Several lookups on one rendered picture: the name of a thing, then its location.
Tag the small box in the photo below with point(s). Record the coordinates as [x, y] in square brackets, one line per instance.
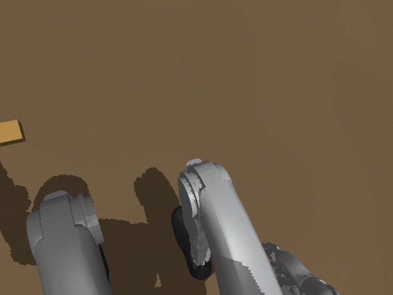
[11, 132]

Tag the right robot arm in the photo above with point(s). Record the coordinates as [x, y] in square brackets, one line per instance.
[316, 286]

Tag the right robot hand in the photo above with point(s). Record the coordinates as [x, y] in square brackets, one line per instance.
[291, 273]

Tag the right robot foot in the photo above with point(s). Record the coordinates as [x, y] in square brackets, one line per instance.
[183, 240]

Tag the left robot foot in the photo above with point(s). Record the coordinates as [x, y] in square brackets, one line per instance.
[104, 261]

